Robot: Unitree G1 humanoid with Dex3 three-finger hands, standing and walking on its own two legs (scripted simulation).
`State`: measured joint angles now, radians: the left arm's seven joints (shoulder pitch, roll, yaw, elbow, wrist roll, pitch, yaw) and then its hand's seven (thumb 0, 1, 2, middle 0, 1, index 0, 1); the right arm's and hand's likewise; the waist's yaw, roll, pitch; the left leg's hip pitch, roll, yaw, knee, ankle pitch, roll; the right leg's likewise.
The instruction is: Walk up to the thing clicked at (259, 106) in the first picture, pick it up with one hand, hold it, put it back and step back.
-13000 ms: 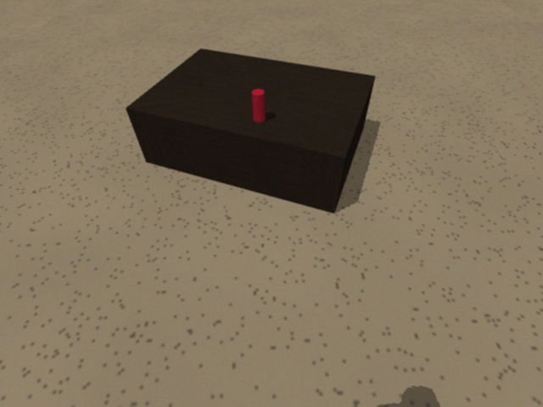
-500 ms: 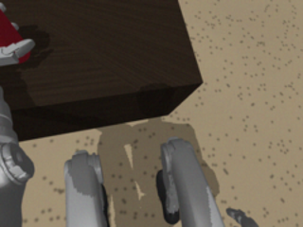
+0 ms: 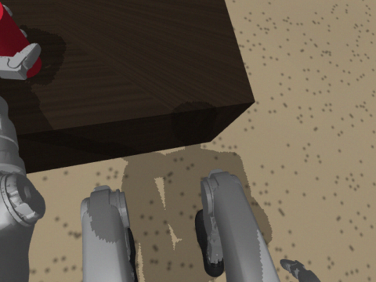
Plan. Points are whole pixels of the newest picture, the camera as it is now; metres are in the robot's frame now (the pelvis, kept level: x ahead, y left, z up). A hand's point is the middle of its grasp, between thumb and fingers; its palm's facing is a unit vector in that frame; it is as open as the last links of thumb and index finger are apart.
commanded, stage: settle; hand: left
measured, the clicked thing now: (4, 41) +0.55 +0.27 +0.02
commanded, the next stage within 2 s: lift in 1.18 s
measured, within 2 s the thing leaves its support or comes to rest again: leaves its support in 0.02 s
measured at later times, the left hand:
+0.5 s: hand out of the picture +0.57 +0.28 +0.10, palm faces +0.28 -0.96 -0.03, open 8.8 cm
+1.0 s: hand out of the picture +0.57 +0.27 +0.13, palm faces +0.28 -0.96 -0.02, open 8.8 cm
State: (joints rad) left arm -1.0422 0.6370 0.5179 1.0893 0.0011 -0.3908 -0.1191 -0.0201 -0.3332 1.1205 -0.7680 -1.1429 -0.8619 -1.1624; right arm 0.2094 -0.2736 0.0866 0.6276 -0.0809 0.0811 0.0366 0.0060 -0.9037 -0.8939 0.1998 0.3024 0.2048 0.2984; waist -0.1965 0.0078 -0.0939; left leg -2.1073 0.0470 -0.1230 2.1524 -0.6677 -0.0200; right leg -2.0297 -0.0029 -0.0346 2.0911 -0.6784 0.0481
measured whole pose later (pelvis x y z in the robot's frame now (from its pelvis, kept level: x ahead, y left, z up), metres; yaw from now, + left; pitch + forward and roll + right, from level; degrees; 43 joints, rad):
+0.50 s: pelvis +0.01 +0.00 +0.07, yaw +0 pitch +36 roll -6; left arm -1.02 0.63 0.51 1.05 -0.03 -0.33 -0.11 -0.02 -0.36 1.17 -0.75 -1.19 -0.84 -1.21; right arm 0.25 -0.27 0.07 0.62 -0.05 0.07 0.01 0.01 -0.90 -0.89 0.20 0.30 0.20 0.30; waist -0.19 0.02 -0.13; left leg -1.92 0.06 -0.10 1.94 -0.66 -0.02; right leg -1.85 0.00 -0.04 1.87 -0.66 0.04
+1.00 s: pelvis +0.02 +0.00 +0.10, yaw +1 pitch +36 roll -6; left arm -1.02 0.60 0.50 1.06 -0.03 -0.35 -0.10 -0.02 -0.36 1.17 -0.75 -1.19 -0.84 -1.21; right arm 0.23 -0.25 0.07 0.63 -0.05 0.06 0.01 0.01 -0.90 -0.89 0.20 0.30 0.20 0.30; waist -0.18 0.02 -0.13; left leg -1.81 0.07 -0.10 1.83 -0.65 -0.02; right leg -1.74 0.00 -0.04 1.76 -0.65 0.04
